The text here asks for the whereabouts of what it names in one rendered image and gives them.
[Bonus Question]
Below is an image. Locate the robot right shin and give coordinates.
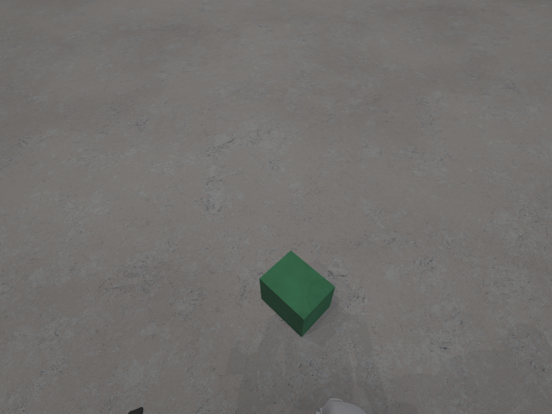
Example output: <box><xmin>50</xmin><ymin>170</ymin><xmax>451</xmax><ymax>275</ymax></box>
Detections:
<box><xmin>325</xmin><ymin>398</ymin><xmax>343</xmax><ymax>405</ymax></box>

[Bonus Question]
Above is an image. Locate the carton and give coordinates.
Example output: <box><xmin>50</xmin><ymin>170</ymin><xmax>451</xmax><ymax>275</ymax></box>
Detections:
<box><xmin>260</xmin><ymin>251</ymin><xmax>335</xmax><ymax>337</ymax></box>

